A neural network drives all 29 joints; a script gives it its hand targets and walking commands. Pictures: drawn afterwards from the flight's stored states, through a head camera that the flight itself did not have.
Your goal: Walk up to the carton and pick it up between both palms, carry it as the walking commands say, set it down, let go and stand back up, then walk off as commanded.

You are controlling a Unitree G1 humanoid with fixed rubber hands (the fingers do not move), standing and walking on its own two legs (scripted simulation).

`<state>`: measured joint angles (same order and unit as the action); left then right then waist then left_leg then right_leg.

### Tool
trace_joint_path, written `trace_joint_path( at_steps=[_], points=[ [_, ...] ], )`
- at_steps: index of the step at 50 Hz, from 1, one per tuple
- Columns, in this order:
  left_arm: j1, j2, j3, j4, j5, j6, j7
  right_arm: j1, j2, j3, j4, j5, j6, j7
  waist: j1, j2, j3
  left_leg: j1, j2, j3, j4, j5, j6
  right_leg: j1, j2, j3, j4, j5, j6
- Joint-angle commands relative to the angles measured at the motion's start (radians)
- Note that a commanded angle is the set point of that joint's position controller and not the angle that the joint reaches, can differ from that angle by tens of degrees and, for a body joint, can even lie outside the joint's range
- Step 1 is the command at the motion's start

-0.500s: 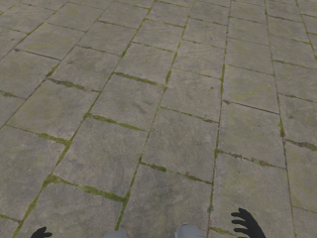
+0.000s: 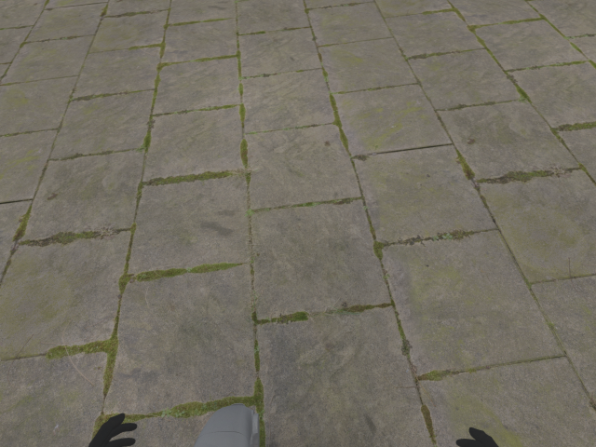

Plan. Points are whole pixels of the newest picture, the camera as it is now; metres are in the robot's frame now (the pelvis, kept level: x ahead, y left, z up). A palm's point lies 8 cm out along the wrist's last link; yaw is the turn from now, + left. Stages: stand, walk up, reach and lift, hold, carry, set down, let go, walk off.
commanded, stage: walk off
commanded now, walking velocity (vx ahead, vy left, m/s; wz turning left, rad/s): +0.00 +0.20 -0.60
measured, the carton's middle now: out of the picture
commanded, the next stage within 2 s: stand in 1.56 s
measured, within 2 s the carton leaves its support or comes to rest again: neither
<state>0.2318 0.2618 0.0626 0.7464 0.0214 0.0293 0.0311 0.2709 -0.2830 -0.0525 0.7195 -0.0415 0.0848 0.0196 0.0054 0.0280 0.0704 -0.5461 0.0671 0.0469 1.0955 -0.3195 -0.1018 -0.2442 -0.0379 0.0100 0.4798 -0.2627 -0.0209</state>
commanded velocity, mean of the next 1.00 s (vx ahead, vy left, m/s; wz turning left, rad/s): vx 0.00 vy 0.20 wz -0.60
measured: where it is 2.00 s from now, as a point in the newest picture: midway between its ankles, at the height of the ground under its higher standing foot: (178, 430)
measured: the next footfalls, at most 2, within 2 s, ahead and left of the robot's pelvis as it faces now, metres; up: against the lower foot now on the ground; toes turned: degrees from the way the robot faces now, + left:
left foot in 0.24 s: +0.07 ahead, +0.23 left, +0.00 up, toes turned -5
right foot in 0.62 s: +0.00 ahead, +0.10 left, +0.00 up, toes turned -30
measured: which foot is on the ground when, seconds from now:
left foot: up 0.00-0.22, down 0.24-0.62, up 0.64-1.00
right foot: down 0.00-0.24, up 0.26-0.60, down 0.62-1.00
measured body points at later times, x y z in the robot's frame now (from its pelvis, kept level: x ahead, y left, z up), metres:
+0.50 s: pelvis +0.01 +0.15 -0.01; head +0.06 +0.16 +0.44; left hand +0.20 +0.39 -0.14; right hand +0.04 -0.12 -0.12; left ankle +0.03 +0.24 -0.74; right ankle -0.05 +0.07 -0.67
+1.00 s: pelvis +0.06 +0.26 -0.01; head +0.09 +0.22 +0.44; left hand +0.28 +0.48 -0.11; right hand +0.03 -0.04 -0.13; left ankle +0.18 +0.39 -0.71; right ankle -0.03 +0.12 -0.74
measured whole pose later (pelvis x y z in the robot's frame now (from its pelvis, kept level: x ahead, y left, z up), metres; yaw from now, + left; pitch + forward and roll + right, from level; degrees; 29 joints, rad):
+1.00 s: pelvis +0.06 +0.26 -0.01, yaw -35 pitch +3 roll +3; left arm 0.27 0.32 0.10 0.76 0.04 0.03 0.02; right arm 0.19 -0.28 -0.05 0.68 -0.03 0.09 0.04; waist 0.06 -0.01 0.06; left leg -0.45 0.06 0.01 0.76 -0.32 -0.11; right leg -0.30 -0.08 0.13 0.50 -0.25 0.07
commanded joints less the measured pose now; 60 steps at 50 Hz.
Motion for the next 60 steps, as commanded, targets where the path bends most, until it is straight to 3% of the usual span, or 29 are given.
trace_joint_path(
  at_steps=[1, 7, 10, 11, 12, 13, 14, 15, 17, 19, 21, 26, 28, 30, 31, 32, 33, 34, 36, 41, 47, 49, 51, 52, 53, 54, 55, 57, 60],
  points=[
    [0.024, 0.195, 0.053, -0.044, 0.006, -0.022, 0.001, 0.005, -0.036, -0.014, -0.067, 0.003, -0.003, 0.015, 0.015, -0.174, -0.098, -0.054, 0.003, -0.021, -0.011, 0.054, -0.019, 0.087, -0.201, 0.181, -0.118, 0.462, -0.095],
    [0.039, 0.257, 0.084, -0.043, 0.016, -0.006, -0.009, -0.086, -0.03, -0.008, -0.119, 0.013, -0.006, 0.019, 0.06, -0.301, -0.058, 0.064, -0.038, 0.0, -0.32, -0.007, -0.021, -0.011, -0.181, 0.258, -0.132, 0.128, -0.088],
    [-0.018, 0.273, 0.085, -0.062, 0.016, -0.007, -0.01, -0.006, -0.048, -0.019, -0.104, 0.018, -0.015, 0.003, 0.018, -0.316, -0.082, 0.287, -0.045, -0.003, -0.535, -0.005, 0.014, -0.111, -0.201, 0.317, -0.085, 0.195, -0.045],
    [-0.038, 0.251, 0.077, -0.066, 0.013, -0.009, -0.007, 0.077, -0.055, -0.024, -0.072, 0.016, -0.022, -0.005, -0.026, -0.267, -0.105, 0.416, -0.047, 0.01, -0.668, 0.073, 0.031, -0.157, -0.17, 0.307, -0.021, 0.205, -0.012],
    [-0.002, 0.186, 0.061, -0.061, 0.015, -0.016, -0.006, 0.149, -0.094, -0.034, -0.048, 0.003, -0.035, -0.012, -0.047, -0.139, -0.148, 0.564, 0.024, -0.027, -0.734, 0.073, 0.046, -0.242, -0.094, 0.247, 0.103, 0.073, 0.025],
    [0.068, 0.076, 0.039, -0.065, 0.027, -0.012, -0.003, 0.147, -0.163, -0.037, -0.064, 0.0, -0.042, -0.01, -0.015, 0.137, -0.158, 0.612, 0.268, -0.237, -0.788, 0.103, 0.068, -0.36, 0.053, 0.135, 0.345, -0.328, 0.059],
    [0.047, 0.064, 0.032, -0.101, 0.012, 0.003, 0.013, 0.072, -0.277, -0.061, -0.098, 0.011, -0.038, -0.004, -0.032, 0.417, -0.171, 0.41, 0.381, -0.318, -0.85, 0.138, 0.19, -0.384, 0.098, 0.053, 0.549, -0.455, 0.071],
    [0.01, 0.125, 0.045, -0.089, 0.011, 0.016, 0.016, 0.014, -0.186, -0.038, -0.107, 0.01, -0.042, 0.002, -0.024, 0.334, -0.11, 0.31, 0.325, -0.274, -0.879, 0.112, 0.221, -0.352, 0.061, 0.071, 0.698, -0.392, 0.049],
    [0.024, 0.168, 0.069, -0.048, 0.005, 0.024, -0.002, -0.076, -0.089, -0.004, -0.11, 0.005, -0.043, -0.005, 0.027, 0.178, -0.057, 0.276, 0.214, -0.089, -0.818, 0.162, 0.192, -0.349, 0.052, 0.05, 0.781, -0.243, 0.043],
    [0.067, 0.149, 0.064, -0.018, 0.01, 0.023, -0.02, -0.076, -0.067, -0.002, -0.107, 0.01, -0.051, -0.028, 0.027, 0.162, -0.082, 0.34, 0.177, 0.001, -0.76, 0.34, 0.214, -0.339, 0.042, 0.001, 0.803, -0.184, 0.071],
    [0.021, 0.119, 0.053, -0.03, 0.008, 0.023, -0.027, -0.024, -0.055, 0.0, -0.088, 0.005, -0.053, -0.039, -0.007, 0.16, -0.083, 0.398, 0.19, 0.01, -0.75, 0.345, 0.242, -0.35, 0.039, -0.03, 0.717, -0.183, 0.085],
    [-0.084, 0.046, 0.02, -0.068, 0.003, 0.024, -0.032, 0.063, -0.065, -0.004, -0.042, -0.002, -0.047, -0.048, -0.055, 0.163, -0.096, 0.444, 0.237, 0.023, -0.693, 0.433, 0.292, -0.22, 0.028, -0.107, 0.389, -0.282, 0.046],
    [-0.069, 0.031, 0.013, -0.065, -0.003, 0.018, -0.029, 0.072, -0.08, -0.006, -0.026, -0.004, -0.045, -0.047, -0.041, 0.147, -0.116, 0.443, 0.249, 0.029, -0.659, 0.544, 0.297, -0.144, 0.039, -0.133, 0.28, -0.26, 0.027],
    [-0.02, 0.029, 0.012, -0.054, 0.002, 0.001, -0.023, 0.059, -0.089, -0.009, -0.017, 0.005, -0.041, -0.047, 0.005, 0.094, -0.129, 0.366, 0.217, 0.095, -0.568, 0.486, 0.249, 0.012, 0.044, -0.147, 0.069, -0.107, 0.008],
    [0.054, 0.067, 0.021, -0.042, 0.009, -0.012, -0.019, 0.063, -0.093, -0.012, -0.013, 0.011, -0.04, -0.049, 0.053, 0.034, -0.141, 0.224, 0.188, 0.142, -0.475, 0.38, 0.176, 0.199, -0.023, -0.059, -0.107, 0.047, 0.001],
    [0.118, 0.187, 0.053, -0.045, 0.024, -0.02, -0.011, 0.075, -0.046, 0.001, -0.037, 0.008, -0.044, -0.044, 0.087, -0.226, -0.141, -0.067, 0.105, 0.179, -0.24, -0.107, 0.097, 0.395, -0.337, 0.334, -0.21, 0.058, -0.051],
    [0.153, 0.303, 0.081, -0.038, 0.012, -0.005, 0.005, -0.015, -0.063, -0.003, -0.1, 0.001, -0.029, -0.043, 0.114, -0.394, -0.104, -0.185, 0.006, 0.063, -0.087, -0.332, 0.045, 0.246, -0.541, 0.586, -0.187, 0.465, -0.241],
    [0.166, 0.218, 0.067, -0.02, 0.006, 0.001, 0.011, -0.063, -0.11, -0.016, -0.096, -0.011, -0.018, -0.036, 0.109, -0.183, -0.078, -0.173, 0.044, -0.022, 0.032, -0.251, 0.02, 0.236, -0.478, 0.463, -0.164, 0.545, -0.255],
    [0.027, 0.168, 0.048, -0.043, 0.001, 0.003, 0.009, -0.032, -0.087, -0.016, -0.063, 0.009, -0.018, -0.017, 0.032, -0.124, -0.027, -0.147, 0.054, -0.049, 0.029, -0.075, 0.004, 0.155, -0.328, 0.294, -0.168, 0.47, -0.165],
    [0.016, 0.182, 0.049, -0.036, 0.004, -0.025, 0.001, 0.014, -0.044, -0.017, -0.048, 0.004, -0.006, 0.01, 0.01, -0.158, -0.099, -0.056, 0.01, -0.023, 0.02, 0.054, -0.014, 0.101, -0.21, 0.176, -0.115, 0.52, -0.098],
    [0.044, 0.243, 0.082, -0.029, 0.017, -0.009, -0.007, -0.085, -0.026, -0.009, -0.101, 0.013, -0.005, 0.02, 0.059, -0.287, -0.055, 0.035, -0.033, 0.002, -0.276, 0.021, -0.023, 0.005, -0.174, 0.238, -0.138, 0.139, -0.088],
    [0.015, 0.265, 0.089, -0.041, 0.015, -0.007, -0.01, -0.078, -0.035, -0.012, -0.112, 0.016, -0.009, 0.015, 0.053, -0.319, -0.057, 0.132, -0.035, -0.004, -0.391, -0.031, -0.009, -0.051, -0.194, 0.277, -0.13, 0.127, -0.079],
    [-0.032, 0.266, 0.085, -0.055, 0.015, -0.008, -0.009, 0.015, -0.049, -0.022, -0.085, 0.019, -0.016, 0.001, 0.005, -0.303, -0.084, 0.325, -0.044, 0.0, -0.569, 0.023, 0.02, -0.13, -0.196, 0.31, -0.077, 0.181, -0.036],
    [-0.041, 0.231, 0.074, -0.057, 0.013, -0.012, -0.007, 0.1, -0.065, -0.028, -0.055, 0.013, -0.026, -0.007, -0.039, -0.238, -0.113, 0.46, -0.039, 0.012, -0.678, 0.074, 0.037, -0.184, -0.151, 0.292, 0.001, 0.167, -0.001],
    [0.005, 0.156, 0.057, -0.055, 0.018, -0.016, -0.006, 0.169, -0.113, -0.039, -0.034, 0.0, -0.039, -0.012, -0.051, -0.06, -0.156, 0.589, 0.089, -0.085, -0.764, 0.036, 0.054, -0.275, -0.058, 0.209, 0.167, -0.014, 0.034],
    [0.069, 0.039, 0.037, -0.082, 0.013, -0.011, 0.002, 0.098, -0.249, -0.053, -0.08, 0.004, -0.042, -0.007, -0.003, 0.28, -0.164, 0.568, 0.353, -0.304, -0.786, 0.179, 0.124, -0.42, 0.133, 0.085, 0.41, -0.41, 0.079],
    [0.015, 0.085, 0.036, -0.09, 0.012, 0.004, 0.014, 0.056, -0.245, -0.059, -0.095, 0.009, -0.04, -0.003, -0.052, 0.385, -0.179, 0.389, 0.365, -0.303, -0.857, 0.154, 0.222, -0.366, 0.077, 0.064, 0.627, -0.438, 0.068],
    [-0.006, 0.161, 0.067, -0.057, 0.004, 0.021, 0.002, -0.053, -0.106, -0.01, -0.101, 0.006, -0.043, -0.003, 0.007, 0.198, -0.066, 0.253, 0.245, -0.144, -0.847, 0.074, 0.204, -0.346, 0.06, 0.058, 0.764, -0.272, 0.037],
    [0.058, 0.145, 0.064, -0.011, 0.009, 0.025, -0.024, -0.079, -0.063, -0.003, -0.098, 0.008, -0.049, -0.03, 0.023, 0.169, -0.073, 0.326, 0.171, -0.001, -0.777, 0.246, 0.216, -0.333, 0.043, -0.009, 0.783, -0.171, 0.072]
  ],
)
